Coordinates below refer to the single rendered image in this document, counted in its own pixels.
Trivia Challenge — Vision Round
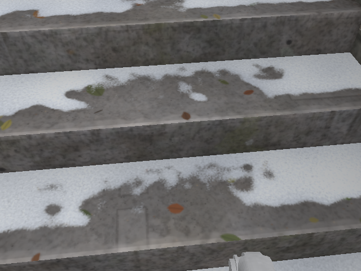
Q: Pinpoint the right robot thigh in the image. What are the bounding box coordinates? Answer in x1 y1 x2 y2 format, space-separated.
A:
228 252 275 271

